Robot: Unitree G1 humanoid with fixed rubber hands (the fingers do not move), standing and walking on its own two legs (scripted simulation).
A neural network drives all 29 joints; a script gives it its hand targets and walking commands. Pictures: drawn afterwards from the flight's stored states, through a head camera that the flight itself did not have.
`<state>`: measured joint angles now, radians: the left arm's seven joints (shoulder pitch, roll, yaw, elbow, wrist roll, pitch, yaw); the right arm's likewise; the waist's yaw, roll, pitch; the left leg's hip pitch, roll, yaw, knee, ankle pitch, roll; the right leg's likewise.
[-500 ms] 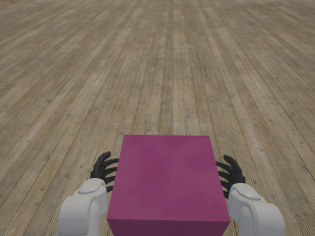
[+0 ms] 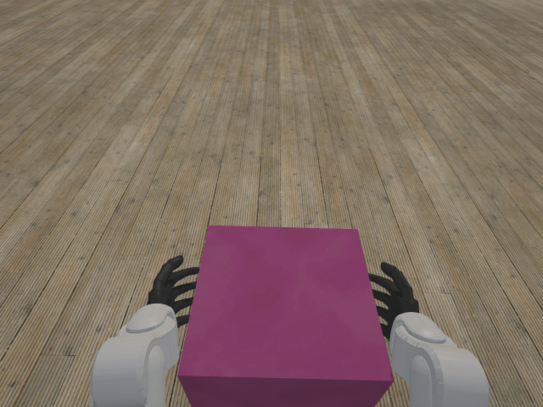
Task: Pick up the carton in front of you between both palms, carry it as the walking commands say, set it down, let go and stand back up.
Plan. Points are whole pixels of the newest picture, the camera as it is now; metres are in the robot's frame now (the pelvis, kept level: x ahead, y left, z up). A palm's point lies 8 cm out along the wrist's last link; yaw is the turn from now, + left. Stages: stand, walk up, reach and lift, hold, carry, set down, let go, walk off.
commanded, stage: carry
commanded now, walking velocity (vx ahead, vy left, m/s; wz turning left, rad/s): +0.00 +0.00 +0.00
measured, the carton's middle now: (279, 336) +0.25 +0.00 +0.01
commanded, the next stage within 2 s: hold in 1.62 s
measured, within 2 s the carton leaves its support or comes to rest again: neither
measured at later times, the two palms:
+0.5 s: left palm (190, 301) +0.28 +0.13 +0.06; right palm (403, 311) +0.28 -0.17 +0.06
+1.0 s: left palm (198, 314) +0.28 +0.12 +0.03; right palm (402, 324) +0.27 -0.18 +0.03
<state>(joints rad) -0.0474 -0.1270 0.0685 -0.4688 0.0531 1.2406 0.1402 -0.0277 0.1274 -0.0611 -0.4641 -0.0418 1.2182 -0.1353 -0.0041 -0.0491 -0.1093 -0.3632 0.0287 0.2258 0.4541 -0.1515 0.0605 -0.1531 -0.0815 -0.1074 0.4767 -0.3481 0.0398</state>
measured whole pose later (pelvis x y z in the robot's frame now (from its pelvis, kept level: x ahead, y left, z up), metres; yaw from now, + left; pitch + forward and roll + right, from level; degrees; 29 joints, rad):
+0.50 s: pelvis +0.02 -0.02 -0.01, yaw +0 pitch +3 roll +1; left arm -0.09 -0.13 0.08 -0.22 0.13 1.08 0.08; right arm -0.08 0.13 -0.08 -0.23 -0.13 1.08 -0.07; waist 0.00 -0.02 -0.10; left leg -0.37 0.07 0.21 0.58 -0.25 0.02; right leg -0.13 -0.06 -0.11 0.54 -0.45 0.01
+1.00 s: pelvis -0.02 -0.03 +0.00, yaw -1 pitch +2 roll +0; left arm -0.24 -0.15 0.19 0.20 0.23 0.69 0.04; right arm -0.24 0.15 -0.20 0.20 -0.24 0.68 -0.02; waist 0.00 -0.01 -0.05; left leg -0.39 0.09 0.21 0.52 -0.15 0.02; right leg -0.18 -0.03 -0.12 0.55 -0.40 -0.02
